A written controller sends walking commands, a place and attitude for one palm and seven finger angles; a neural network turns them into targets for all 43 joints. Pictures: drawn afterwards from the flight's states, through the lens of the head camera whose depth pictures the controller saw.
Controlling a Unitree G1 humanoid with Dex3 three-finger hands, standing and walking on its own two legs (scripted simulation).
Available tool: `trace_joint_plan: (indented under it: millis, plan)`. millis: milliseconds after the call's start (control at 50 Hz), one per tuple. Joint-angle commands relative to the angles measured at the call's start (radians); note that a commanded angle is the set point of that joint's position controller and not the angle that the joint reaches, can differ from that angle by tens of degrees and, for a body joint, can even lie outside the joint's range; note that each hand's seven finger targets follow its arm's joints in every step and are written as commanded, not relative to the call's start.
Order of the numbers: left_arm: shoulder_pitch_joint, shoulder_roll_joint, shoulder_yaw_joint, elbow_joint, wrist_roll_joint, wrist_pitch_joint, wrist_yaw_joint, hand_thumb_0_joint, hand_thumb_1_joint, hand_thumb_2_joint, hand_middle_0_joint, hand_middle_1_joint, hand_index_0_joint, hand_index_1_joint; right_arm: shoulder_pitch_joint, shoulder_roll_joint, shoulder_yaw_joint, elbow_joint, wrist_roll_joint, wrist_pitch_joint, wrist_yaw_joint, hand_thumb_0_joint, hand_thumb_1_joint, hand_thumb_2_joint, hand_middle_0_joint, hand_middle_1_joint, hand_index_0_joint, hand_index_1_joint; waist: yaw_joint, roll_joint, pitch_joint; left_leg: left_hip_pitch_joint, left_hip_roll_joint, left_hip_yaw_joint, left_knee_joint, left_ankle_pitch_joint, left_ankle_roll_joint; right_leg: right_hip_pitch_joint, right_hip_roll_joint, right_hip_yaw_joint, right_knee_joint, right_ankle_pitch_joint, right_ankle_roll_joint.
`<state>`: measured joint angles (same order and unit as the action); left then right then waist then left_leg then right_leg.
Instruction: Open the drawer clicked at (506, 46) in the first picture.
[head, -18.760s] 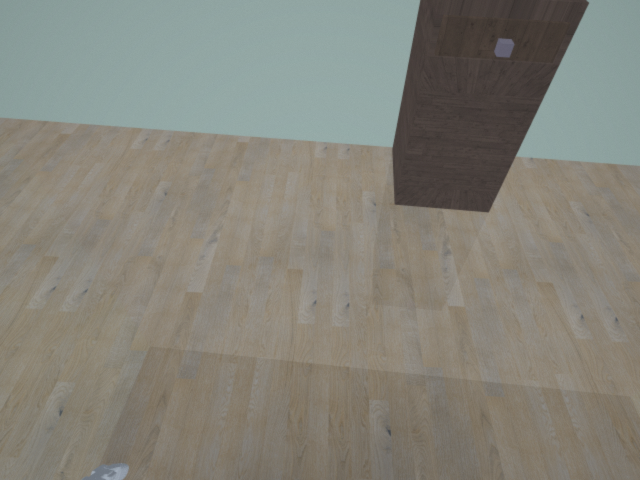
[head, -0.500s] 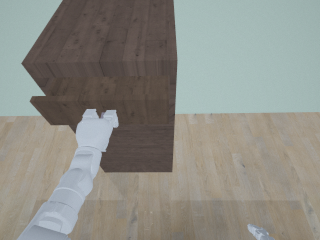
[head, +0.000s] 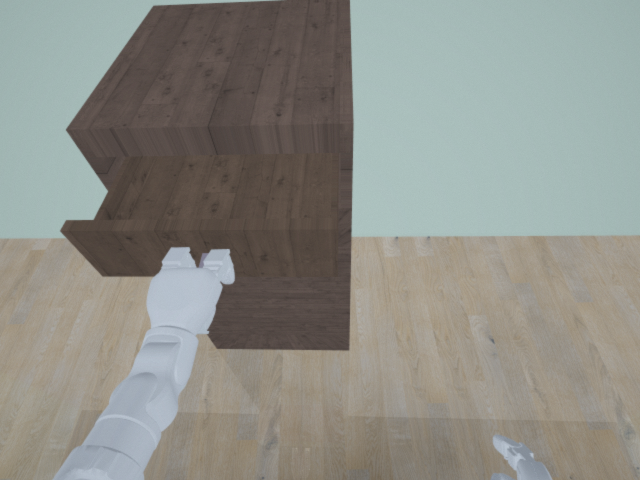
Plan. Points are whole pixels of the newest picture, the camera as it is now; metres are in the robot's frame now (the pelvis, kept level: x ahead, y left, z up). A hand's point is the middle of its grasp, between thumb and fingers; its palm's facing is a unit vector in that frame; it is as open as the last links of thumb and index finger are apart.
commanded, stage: pull the drawer open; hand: left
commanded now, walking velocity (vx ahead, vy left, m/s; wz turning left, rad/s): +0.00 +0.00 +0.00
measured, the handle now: (201, 278) +0.38 +0.20 +0.00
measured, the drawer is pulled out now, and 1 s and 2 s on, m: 0.15 0.27 0.30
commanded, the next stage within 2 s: open the thumb to release the handle in 1.50 s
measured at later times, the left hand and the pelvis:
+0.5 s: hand (190, 351) +0.28 +0.19 -0.01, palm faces -0.01 -0.07 -1.00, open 7.3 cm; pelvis +0.00 +0.00 +0.00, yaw -1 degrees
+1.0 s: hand (179, 396) +0.22 +0.19 -0.01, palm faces -0.01 -0.10 -0.99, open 7.3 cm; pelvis +0.00 -0.01 +0.00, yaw -1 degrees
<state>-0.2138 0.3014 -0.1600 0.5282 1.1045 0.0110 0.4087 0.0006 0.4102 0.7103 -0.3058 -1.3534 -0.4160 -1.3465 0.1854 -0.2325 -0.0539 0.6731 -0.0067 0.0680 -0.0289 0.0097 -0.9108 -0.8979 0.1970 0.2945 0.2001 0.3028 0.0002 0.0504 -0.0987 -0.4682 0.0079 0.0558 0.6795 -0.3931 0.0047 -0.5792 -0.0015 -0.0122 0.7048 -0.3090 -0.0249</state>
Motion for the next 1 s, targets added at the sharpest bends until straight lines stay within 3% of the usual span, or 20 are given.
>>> trace_joint_plan:
  millis: [0, 20, 100, 120, 180, 220, 240, 320, 380, 420, 480, 540, 580, 620, 660, 720, 780, 880, 980]
  plan:
    - [-0.206, 0.158, 0.12, -0.243, -0.037, 0.009, 0.065, 0.0, 0.9, 0.9, -0.4, -1.35, -0.4, -1.35, -0.058, -0.115, -0.04, -0.133, 0.003, -0.052, -0.012, 0.0, -0.9, -0.9, 0.2, 0.3, 0.2, 0.3, 0.031, -0.077, -0.304, 0.045, -0.045, 0.001, -0.069, 0.344, 0.016, 0.306, 0.021, 0.012, -0.074, 0.357, -0.013]
    - [-0.202, 0.186, 0.147, -0.254, -0.038, 0.005, 0.065, 0.0, 0.9, 0.9, -0.4, -1.35, -0.4, -1.35, -0.062, -0.12, -0.039, -0.135, 0.002, -0.052, -0.014, 0.0, -0.9, -0.9, 0.2, 0.3, 0.2, 0.3, 0.038, -0.077, -0.317, 0.045, -0.045, -0.001, -0.074, 0.342, 0.015, 0.322, 0.022, 0.017, -0.074, 0.35, -0.014]
    - [-0.136, 0.161, 0.129, -0.307, -0.04, 0.003, 0.066, 0.0, 0.9, 0.9, -0.4, -1.35, -0.4, -1.35, -0.079, -0.114, -0.038, -0.143, 0.001, -0.061, -0.01, 0.0, -0.9, -0.9, 0.2, 0.3, 0.2, 0.3, 0.042, -0.058, -0.302, 0.054, -0.044, 0.004, -0.075, 0.352, 0.014, 0.312, 0.021, 0.016, -0.072, 0.367, -0.014]
    - [-0.098, 0.168, 0.145, -0.319, -0.042, 0.002, 0.067, 0.0, 0.9, 0.9, -0.4, -1.35, -0.4, -1.35, -0.081, -0.116, -0.038, -0.149, 0.001, -0.063, -0.009, 0.0, -0.9, -0.9, 0.2, 0.3, 0.2, 0.3, 0.053, -0.058, -0.308, 0.054, -0.044, 0.001, -0.079, 0.359, 0.012, 0.322, 0.022, 0.014, -0.072, 0.358, -0.017]
    - [-0.081, 0.151, 0.126, -0.348, -0.038, 0.008, 0.07, 0.0, 0.9, 0.9, -0.4, -1.35, -0.4, -1.35, -0.092, -0.114, -0.036, -0.15, 0.001, -0.066, -0.005, 0.0, -0.9, -0.9, 0.2, 0.3, 0.2, 0.3, 0.042, -0.061, -0.281, 0.06, -0.042, 0.001, -0.075, 0.341, 0.012, 0.293, 0.023, 0.011, -0.074, 0.337, -0.015]
    - [-0.03, 0.166, 0.147, -0.374, -0.031, 0.013, 0.075, 0.0, 0.9, 0.9, -0.4, -1.35, -0.4, -1.35, -0.098, -0.116, -0.037, -0.156, -0.002, -0.067, -0.004, 0.0, -0.9, -0.9, 0.2, 0.3, 0.2, 0.3, 0.06, -0.045, -0.309, 0.07, -0.041, 0.0, -0.076, 0.371, 0.009, 0.31, 0.026, 0.013, -0.066, 0.348, -0.02]
    - [-0.026, 0.148, 0.127, -0.393, -0.03, 0.017, 0.076, 0.0, 0.9, 0.9, -0.4, -1.35, -0.4, -1.35, -0.1, -0.113, -0.036, -0.158, -0.003, -0.069, -0.001, 0.0, -0.9, -0.9, 0.2, 0.3, 0.2, 0.3, 0.052, -0.041, -0.298, 0.078, -0.039, 0.0, -0.073, 0.37, 0.009, 0.297, 0.024, 0.01, -0.066, 0.348, -0.018]
    - [0.068, 0.157, 0.147, -0.438, -0.034, 0.026, 0.076, 0.0, 0.9, 0.9, -0.4, -1.35, -0.4, -1.35, -0.12, -0.113, -0.034, -0.168, -0.004, -0.07, 0.002, 0.0, -0.9, -0.9, 0.2, 0.3, 0.2, 0.3, 0.063, -0.069, -0.289, 0.079, -0.04, -0.002, -0.073, 0.374, 0.008, 0.31, 0.027, 0.013, -0.066, 0.354, -0.019]
    - [0.066, 0.127, 0.113, -0.475, -0.03, 0.03, 0.076, 0.0, 0.9, 0.9, -0.4, -1.35, -0.4, -1.35, -0.129, -0.107, -0.031, -0.166, -0.008, -0.073, 0.004, 0.0, -0.9, -0.9, 0.2, 0.3, 0.2, 0.3, 0.053, -0.056, -0.272, 0.091, -0.038, -0.003, -0.068, 0.37, 0.009, 0.283, 0.027, 0.009, -0.064, 0.338, -0.017]
    - [0.126, 0.132, 0.123, -0.509, -0.027, 0.033, 0.076, 0.0, 0.9, 0.9, -0.4, -1.35, -0.4, -1.35, -0.141, -0.106, -0.03, -0.177, -0.009, -0.073, 0.007, 0.0, -0.9, -0.9, 0.2, 0.3, 0.2, 0.3, 0.066, -0.042, -0.273, 0.103, -0.038, -0.004, -0.068, 0.387, 0.006, 0.288, 0.029, 0.01, -0.065, 0.341, -0.02]
    - [0.141, 0.103, 0.094, -0.539, -0.025, 0.033, 0.076, 0.0, 0.9, 0.9, -0.4, -1.35, -0.4, -1.35, -0.149, -0.099, -0.026, -0.178, -0.013, -0.076, 0.012, 0.0, -0.9, -0.9, 0.2, 0.3, 0.2, 0.3, 0.06, -0.05, -0.255, 0.107, -0.035, -0.008, -0.062, 0.381, 0.007, 0.268, 0.029, 0.005, -0.06, 0.328, -0.019]
    - [0.213, 0.13, 0.121, -0.569, -0.022, 0.032, 0.073, 0.0, 0.9, 0.9, -0.4, -1.35, -0.4, -1.35, -0.161, -0.097, -0.023, -0.186, -0.016, -0.074, 0.013, 0.0, -0.9, -0.9, 0.2, 0.3, 0.2, 0.3, 0.074, -0.059, -0.255, 0.106, -0.038, -0.007, -0.061, 0.375, 0.006, 0.284, 0.029, 0.011, -0.06, 0.335, -0.018]
    - [0.195, 0.095, 0.086, -0.583, -0.021, 0.031, 0.071, 0.0, 0.9, 0.9, -0.4, -1.35, -0.4, -1.35, -0.167, -0.093, -0.018, -0.186, -0.018, -0.076, 0.014, 0.0, -0.9, -0.9, 0.2, 0.3, 0.2, 0.3, 0.06, -0.066, -0.227, 0.098, -0.039, -0.01, -0.061, 0.347, 0.007, 0.262, 0.028, 0.009, -0.062, 0.311, -0.016]
    - [0.231, 0.113, 0.107, -0.589, -0.017, 0.032, 0.073, 0.0, 0.9, 0.9, -0.4, -1.35, -0.4, -1.35, -0.173, -0.094, -0.019, -0.186, -0.02, -0.074, 0.014, 0.0, -0.9, -0.9, 0.2, 0.3, 0.2, 0.3, 0.071, -0.058, -0.226, 0.104, -0.038, -0.013, -0.062, 0.351, 0.005, 0.263, 0.032, 0.009, -0.062, 0.299, -0.02]
    - [0.245, 0.087, 0.08, -0.617, -0.015, 0.031, 0.073, 0.0, 0.9, 0.9, -0.4, -1.35, -0.4, -1.35, -0.176, -0.087, -0.017, -0.192, -0.022, -0.076, 0.018, 0.0, -0.9, -0.9, 0.2, 0.3, 0.2, 0.3, 0.069, -0.043, -0.226, 0.109, -0.039, -0.012, -0.054, 0.356, 0.006, 0.256, 0.029, 0.007, -0.057, 0.308, -0.02]
    - [0.31, 0.11, 0.103, -0.66, -0.013, 0.027, 0.072, 0.0, 0.9, 0.9, -0.4, -1.35, -0.4, -1.35, -0.179, -0.088, -0.017, -0.198, -0.028, -0.074, 0.021, 0.0, -0.9, -0.9, 0.2, 0.3, 0.2, 0.3, 0.083, -0.037, -0.254, 0.115, -0.041, -0.014, -0.048, 0.379, 0.003, 0.276, 0.031, 0.018, -0.049, 0.337, -0.022]
    - [0.341, 0.111, 0.109, -0.674, -0.02, 0.026, 0.07, 0.0, 0.9, 0.9, -0.4, -1.35, -0.4, -1.35, -0.188, -0.083, -0.012, -0.199, -0.027, -0.074, 0.022, 0.0, -0.9, -0.9, 0.2, 0.3, 0.2, 0.3, 0.078, -0.074, -0.224, 0.094, -0.042, -0.014, -0.043, 0.348, 0.007, 0.27, 0.028, 0.02, -0.05, 0.333, -0.017]
    - [0.471, 0.107, 0.116, -0.726, -0.019, 0.019, 0.077, 0.0, 0.9, 0.9, -0.4, -1.35, -0.4, -1.35, -0.198, -0.075, -0.009, -0.214, -0.031, -0.073, 0.029, 0.0, -0.9, -0.9, 0.2, 0.3, 0.2, 0.3, 0.092, -0.051, -0.218, 0.088, -0.042, -0.015, -0.033, 0.358, 0.005, 0.268, 0.029, 0.028, -0.038, 0.344, -0.021]
    - [0.523, 0.118, 0.124, -0.774, -0.016, 0.015, 0.088, 0.0, 0.9, 0.9, -0.4, -1.35, -0.4, -1.35, -0.205, -0.078, -0.008, -0.221, -0.037, -0.073, 0.036, 0.0, -0.9, -0.9, 0.2, 0.3, 0.2, 0.3, 0.089, -0.044, -0.198, 0.08, -0.041, -0.018, -0.017, 0.341, 0.005, 0.236, 0.031, 0.04, -0.03, 0.323, -0.023]
